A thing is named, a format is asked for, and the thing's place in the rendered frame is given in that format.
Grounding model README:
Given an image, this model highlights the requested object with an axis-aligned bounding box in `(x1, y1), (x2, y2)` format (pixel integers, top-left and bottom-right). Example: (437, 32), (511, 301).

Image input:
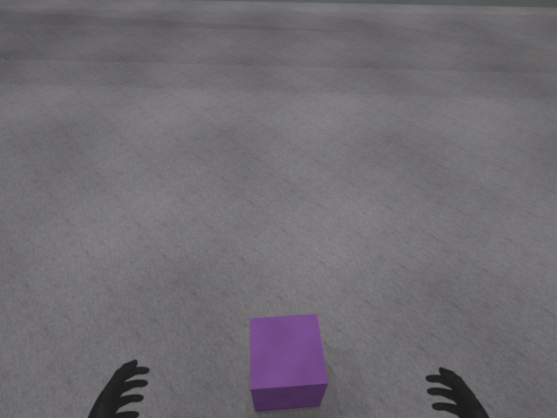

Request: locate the carton
(250, 313), (328, 412)

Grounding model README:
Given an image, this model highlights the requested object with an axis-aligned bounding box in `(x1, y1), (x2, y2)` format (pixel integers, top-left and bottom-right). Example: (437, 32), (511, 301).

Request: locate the left robot hand
(88, 360), (150, 418)

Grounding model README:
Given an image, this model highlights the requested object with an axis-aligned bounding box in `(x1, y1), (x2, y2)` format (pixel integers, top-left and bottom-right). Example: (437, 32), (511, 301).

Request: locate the right robot hand
(426, 367), (489, 418)

